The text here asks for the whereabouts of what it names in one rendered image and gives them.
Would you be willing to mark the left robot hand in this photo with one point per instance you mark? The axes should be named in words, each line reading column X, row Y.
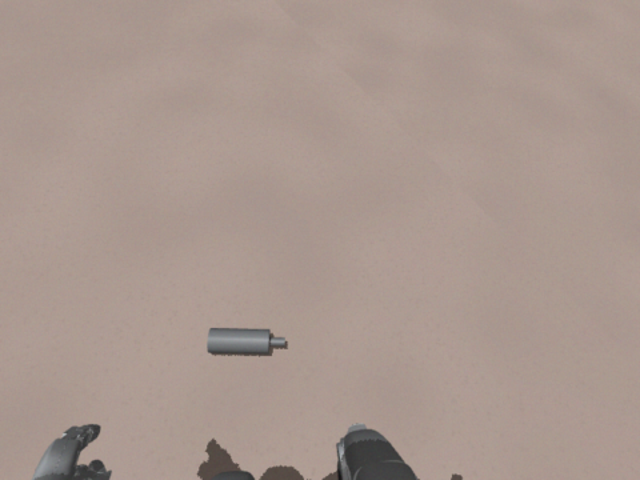
column 62, row 455

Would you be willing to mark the bottle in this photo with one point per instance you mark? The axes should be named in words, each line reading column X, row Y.
column 252, row 341

